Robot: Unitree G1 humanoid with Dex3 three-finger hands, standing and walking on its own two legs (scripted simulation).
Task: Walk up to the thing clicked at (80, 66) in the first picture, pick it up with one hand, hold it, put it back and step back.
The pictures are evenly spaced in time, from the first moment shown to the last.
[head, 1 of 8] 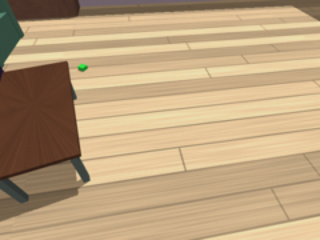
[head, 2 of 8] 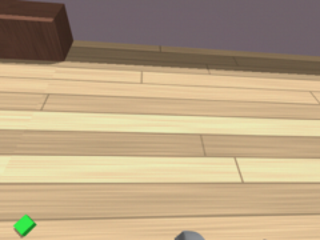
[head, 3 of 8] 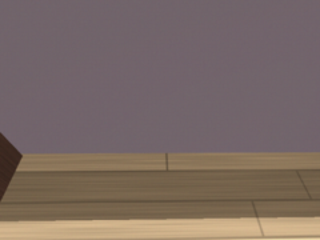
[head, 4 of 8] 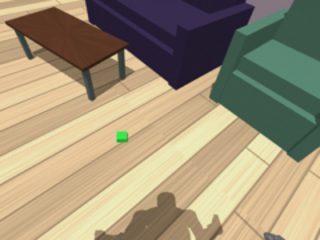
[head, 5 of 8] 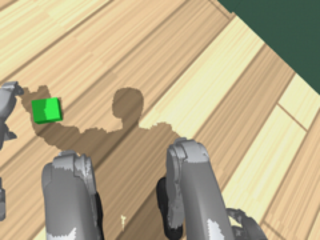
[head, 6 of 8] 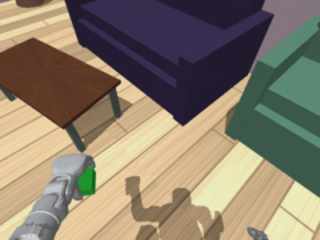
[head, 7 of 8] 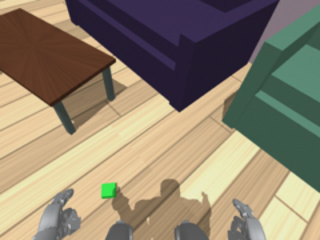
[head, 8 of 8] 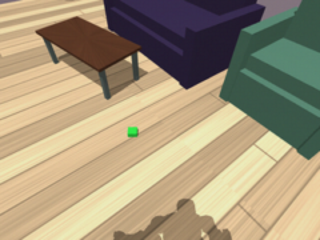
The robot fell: no
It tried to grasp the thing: yes
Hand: left
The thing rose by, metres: 0.69
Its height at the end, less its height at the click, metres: +0.00
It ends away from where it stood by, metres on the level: 0.00
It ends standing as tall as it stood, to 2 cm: yes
